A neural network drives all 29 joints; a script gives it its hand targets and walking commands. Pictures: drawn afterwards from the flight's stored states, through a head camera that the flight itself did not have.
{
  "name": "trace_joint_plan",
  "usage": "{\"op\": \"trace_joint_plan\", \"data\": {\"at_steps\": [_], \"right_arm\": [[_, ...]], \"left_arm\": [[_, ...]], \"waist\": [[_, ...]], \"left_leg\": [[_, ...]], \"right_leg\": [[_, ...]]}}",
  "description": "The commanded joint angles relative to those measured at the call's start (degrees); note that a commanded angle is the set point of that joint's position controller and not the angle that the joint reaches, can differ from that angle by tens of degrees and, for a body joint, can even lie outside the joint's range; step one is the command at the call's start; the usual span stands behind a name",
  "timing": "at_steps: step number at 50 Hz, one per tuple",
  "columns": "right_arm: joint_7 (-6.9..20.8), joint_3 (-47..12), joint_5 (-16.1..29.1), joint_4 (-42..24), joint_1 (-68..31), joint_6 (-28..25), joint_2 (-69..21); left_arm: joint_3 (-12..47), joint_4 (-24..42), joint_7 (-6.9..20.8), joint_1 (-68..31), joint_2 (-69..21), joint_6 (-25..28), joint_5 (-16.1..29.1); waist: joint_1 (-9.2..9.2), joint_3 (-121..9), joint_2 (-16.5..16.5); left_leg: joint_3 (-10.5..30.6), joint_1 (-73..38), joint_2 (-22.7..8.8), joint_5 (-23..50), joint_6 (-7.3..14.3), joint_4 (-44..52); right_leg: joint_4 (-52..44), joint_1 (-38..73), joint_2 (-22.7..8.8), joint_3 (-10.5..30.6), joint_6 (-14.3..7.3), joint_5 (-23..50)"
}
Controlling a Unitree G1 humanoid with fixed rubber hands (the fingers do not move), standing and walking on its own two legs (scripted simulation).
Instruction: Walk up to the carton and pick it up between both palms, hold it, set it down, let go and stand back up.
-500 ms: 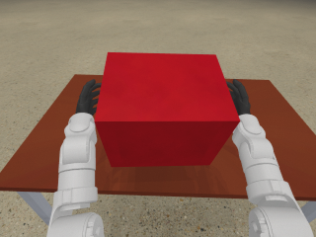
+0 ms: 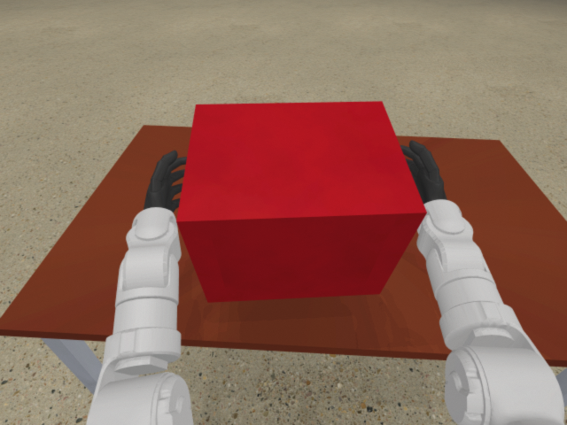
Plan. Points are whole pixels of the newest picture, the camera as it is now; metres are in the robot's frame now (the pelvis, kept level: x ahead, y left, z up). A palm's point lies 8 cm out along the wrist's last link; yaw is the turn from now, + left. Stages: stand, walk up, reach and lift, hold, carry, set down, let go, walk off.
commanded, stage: set down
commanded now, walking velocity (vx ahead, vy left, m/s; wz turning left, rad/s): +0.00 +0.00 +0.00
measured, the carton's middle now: (292, 204) +0.43 +0.01 +0.12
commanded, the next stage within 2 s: none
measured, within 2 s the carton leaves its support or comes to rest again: neither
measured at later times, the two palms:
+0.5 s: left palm (180, 220) +0.39 +0.18 +0.13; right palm (427, 204) +0.42 -0.19 +0.14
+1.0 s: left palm (192, 227) +0.40 +0.17 +0.09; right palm (424, 205) +0.44 -0.20 +0.12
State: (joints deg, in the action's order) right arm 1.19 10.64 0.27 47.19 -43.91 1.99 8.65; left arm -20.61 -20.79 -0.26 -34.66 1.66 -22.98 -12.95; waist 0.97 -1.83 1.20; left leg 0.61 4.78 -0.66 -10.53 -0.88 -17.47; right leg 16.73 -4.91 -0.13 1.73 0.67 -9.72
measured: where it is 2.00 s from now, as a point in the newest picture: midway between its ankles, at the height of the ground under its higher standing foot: outside the picture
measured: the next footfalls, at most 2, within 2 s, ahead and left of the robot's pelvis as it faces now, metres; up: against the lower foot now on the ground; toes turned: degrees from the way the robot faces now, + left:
none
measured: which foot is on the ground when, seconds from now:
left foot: down 0.00-1.00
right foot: down 0.00-1.00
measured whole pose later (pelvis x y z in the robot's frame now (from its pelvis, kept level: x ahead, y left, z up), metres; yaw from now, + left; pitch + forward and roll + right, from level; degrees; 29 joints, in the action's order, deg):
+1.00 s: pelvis +0.01 -0.02 +0.00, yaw -1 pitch +6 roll +0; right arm 3.7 16.0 -5.0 62.3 -49.4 -6.1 10.8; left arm -21.7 -35.1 -3.5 -37.6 0.4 -12.8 -12.5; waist -1.9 -3.5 1.2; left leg 0.5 12.6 -3.2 -10.4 -2.8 -17.3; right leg 16.7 -13.1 2.3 1.6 -0.8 -9.4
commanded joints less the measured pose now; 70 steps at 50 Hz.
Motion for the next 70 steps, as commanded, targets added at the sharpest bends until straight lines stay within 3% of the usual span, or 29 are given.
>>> {"op": "trace_joint_plan", "data": {"at_steps": [1,7,9,10,12,16,18,21,25,30,31,36,39,40,42,43,44,45,46,50,52,55,58,61,62,65,67,69,70], "right_arm": [[9.9,-10.3,2.1,-8.4,-32.9,-5.3,-21.4],[9.6,-11.8,2.1,-12.0,-37.2,-7.3,-23.2],[9.2,-12.8,1.7,-14.5,-37.8,-8.0,-24.4],[9.0,-14.4,2.6,-14.3,-37.7,-8.4,-25.6],[8.9,-15.9,2.9,-16.4,-38.4,-8.8,-26.1],[8.5,-14.9,1.1,-11.0,-34.8,-7.3,-25.5],[8.8,-13.2,0.6,-8.6,-34.9,-7.0,-24.8],[9.8,-10.3,-0.3,-2.9,-35.1,-5.7,-22.0],[10.4,-8.1,-1.5,-3.9,-38.1,-7.5,-22.7],[11.1,-5.0,-3.8,-4.1,-41.2,-12.8,-24.6],[11.2,-5.5,-4.2,-3.5,-41.0,-13.4,-24.9],[12.1,-0.9,-6.4,5.9,-37.1,-11.8,-20.5],[12.3,-1.5,-6.4,8.1,-36.4,-10.7,-20.3],[12.5,-0.6,-6.6,8.1,-35.8,-11.2,-19.9],[12.2,-1.6,-6.3,8.6,-37.2,-10.1,-20.7],[12.6,-1.4,-5.7,9.5,-35.7,-10.7,-21.6],[12.6,-0.6,-7.2,9.7,-37.4,-11.2,-21.5],[12.8,-1.4,-6.7,7.5,-39.0,-11.6,-22.5],[12.6,-0.5,-6.9,8.6,-39.6,-11.7,-23.0],[12.5,-3.0,-7.0,4.2,-43.3,-14.0,-25.8],[12.5,-1.5,-8.0,7.2,-43.1,-13.9,-26.4],[12.3,-3.1,-8.0,6.6,-41.8,-14.6,-26.7],[12.7,-0.2,-8.5,12.5,-40.4,-14.3,-24.1],[12.7,-0.2,-8.3,13.3,-41.1,-14.5,-23.4],[12.6,-0.1,-9.2,13.6,-39.6,-14.5,-23.9],[12.4,0.3,-8.9,13.8,-39.9,-16.0,-23.7],[12.5,1.0,-9.4,15.6,-40.4,-15.6,-23.2],[12.1,2.0,-10.9,14.4,-41.4,-17.0,-23.3],[12.5,1.9,-10.6,16.0,-41.8,-17.2,-23.2]], "left_arm": [[22.2,5.7,4.9,-34.8,-25.1,4.7,4.4],[22.7,7.1,4.2,-38.7,-24.7,7.2,5.9],[22.6,6.7,4.0,-38.0,-25.1,8.4,6.6],[23.2,7.3,3.7,-38.0,-24.2,9.3,6.6],[21.0,5.2,3.5,-36.2,-23.6,10.0,5.4],[17.6,1.8,4.2,-33.7,-21.5,9.8,3.9],[17.3,0.3,4.6,-35.1,-21.5,9.7,3.4],[13.9,-4.6,5.0,-34.9,-20.8,8.8,2.2],[14.6,-4.1,4.6,-39.0,-22.0,10.6,2.7],[22.0,0.5,1.3,-48.0,-27.8,15.7,6.2],[21.5,-0.8,0.8,-47.6,-28.3,16.4,5.9],[17.5,-8.6,0.8,-42.5,-25.8,15.3,2.6],[15.9,-9.1,1.1,-40.2,-25.5,14.7,2.7],[16.8,-7.9,0.8,-40.8,-25.9,14.8,2.5],[13.0,-9.9,1.6,-39.7,-23.7,14.3,1.2],[15.4,-8.1,1.3,-41.5,-24.4,15.0,1.9],[14.5,-9.3,1.5,-43.0,-24.7,15.7,2.0],[14.2,-8.5,1.1,-44.9,-24.5,16.3,2.5],[15.2,-8.0,1.3,-45.4,-25.2,16.3,2.7],[13.2,-10.1,0.8,-47.7,-23.8,19.6,3.3],[11.3,-12.1,1.0,-48.6,-22.4,20.6,2.6],[13.0,-12.0,0.5,-47.3,-24.5,22.0,3.6],[13.5,-12.5,0.2,-48.6,-25.2,21.8,3.5],[14.3,-11.3,-0.5,-50.0,-25.8,22.1,3.3],[13.0,-13.5,-0.6,-47.2,-26.0,22.3,3.2],[15.6,-13.1,-0.8,-46.9,-27.4,23.2,3.9],[14.0,-15.0,-1.1,-47.6,-26.7,23.3,3.1],[16.4,-14.7,-1.4,-46.1,-29.8,23.9,5.0],[15.7,-14.4,-1.5,-47.5,-28.8,24.9,5.1]], "waist": [[-4.57,-22.4,-0.7],[-5.37,-30.2,-1.6],[-6.03,-33.3,1.3],[-6.89,-35.9,-1.0],[-7.41,-36.0,1.2],[-7.15,-31.4,3.4],[-7.22,-27.8,0.9],[-7.82,-20.0,1.4],[-7.64,-24.2,1.5],[-5.50,-38.1,-3.0],[-6.73,-40.1,-2.2],[-6.79,-28.8,-1.9],[-7.13,-27.8,-0.2],[-6.99,-29.2,-2.8],[-8.61,-25.9,0.9],[-7.87,-28.5,-2.2],[-7.46,-28.8,0.5],[-9.14,-31.2,-0.6],[-8.07,-32.6,-1.0],[-10.96,-38.6,1.6],[-10.77,-37.8,1.7],[-10.51,-39.5,2.0],[-8.76,-38.5,-0.1],[-9.11,-39.6,-2.1],[-9.17,-38.6,-0.1],[-7.76,-42.9,-1.6],[-9.27,-41.4,-2.5],[-7.68,-43.6,-1.4],[-8.47,-45.8,-2.8]], "left_leg": [[-3.4,-12.0,-0.5,29.1,-3.3,-1.1],[-4.4,-9.3,0.4,29.7,-3.4,-1.9],[-4.4,-6.6,0.7,29.1,-2.4,-2.1],[-5.0,-5.1,1.3,30.2,-2.9,-2.4],[-5.2,-2.3,1.7,27.0,-1.6,-1.3],[-6.2,1.5,1.6,24.2,-0.6,1.1],[-6.2,2.6,1.6,22.2,-1.0,1.3],[-6.0,3.7,1.0,14.8,0.0,3.8],[-6.2,2.6,0.7,14.9,-0.7,3.3],[-5.1,-5.4,-0.9,30.7,-4.2,-2.6],[-5.3,-7.6,-1.4,32.8,-4.2,-3.4],[-5.3,-8.1,-2.0,27.6,-3.5,-2.1],[-5.3,-5.6,-1.6,26.5,-2.4,-1.1],[-5.2,-6.4,-1.6,29.6,-3.2,-2.0],[-6.0,-3.1,-0.9,25.9,-1.8,-0.8],[-5.9,-4.7,-1.3,27.1,-2.6,-1.2],[-5.9,-3.2,-1.0,27.0,-2.3,-1.4],[-6.3,-1.6,-1.2,26.2,-2.5,-1.3],[-6.5,-0.9,-0.6,25.5,-2.5,-1.4],[-7.6,4.9,0.0,24.1,-1.6,-1.2],[-8.7,10.6,0.6,21.0,-1.2,0.0],[-7.9,8.6,-0.1,24.5,-1.3,-0.5],[-7.4,5.7,-0.9,27.5,-1.9,-1.6],[-7.1,3.2,-1.2,29.3,-2.5,-2.6],[-6.7,1.1,-1.5,31.3,-1.9,-3.4],[-6.1,0.1,-1.7,35.8,-2.8,-5.3],[-6.5,-1.8,-1.8,36.5,-2.9,-5.9],[-4.9,-6.5,-2.7,43.2,-2.8,-8.0],[-4.9,-10.0,-3.2,46.3,-2.9,-9.0]], "right_leg": [[-2.4,3.0,3.6,-8.3,-0.6,12.0],[-0.4,5.2,2.8,-8.0,0.0,19.0],[0.8,7.8,2.6,-7.2,0.7,23.1],[1.3,10.1,2.1,-6.4,0.9,26.3],[2.5,12.8,1.8,-6.1,1.7,29.2],[3.9,16.3,0.9,-5.7,2.9,33.5],[4.1,14.1,0.7,-5.8,2.7,30.0],[1.7,11.3,0.5,-5.9,2.1,19.7],[1.6,8.7,1.2,-6.7,1.9,17.7],[1.8,0.3,3.0,-8.7,0.4,20.3],[1.1,-2.0,3.4,-9.0,0.2,18.4],[-1.6,-5.4,2.9,-8.9,-0.6,9.9],[-1.0,-2.2,2.7,-8.5,-0.2,13.8],[-0.6,-3.0,2.6,-8.8,-0.1,14.2],[-0.1,-0.3,2.3,-8.0,0.7,15.6],[0.0,-1.6,2.4,-7.9,0.4,15.5],[0.2,-0.9,2.1,-8.4,1.0,16.1],[1.4,0.7,2.1,-8.1,0.9,17.4],[1.0,1.0,1.4,-7.5,0.9,18.5],[3.5,6.0,0.6,-6.5,2.1,26.8],[4.7,9.6,-0.3,-5.8,2.8,29.4],[5.4,9.6,0.1,-6.5,2.8,31.7],[4.8,4.0,0.8,-7.2,2.0,28.7],[3.4,0.5,1.2,-7.1,0.9,24.7],[3.8,-2.0,1.3,-7.4,1.1,26.5],[3.7,-3.7,1.5,-7.9,0.6,29.0],[2.6,-6.3,1.8,-7.6,0.0,25.2],[2.7,-11.9,2.3,-8.9,-0.2,25.4],[2.1,-16.5,2.4,-9.2,-0.3,23.6]]}}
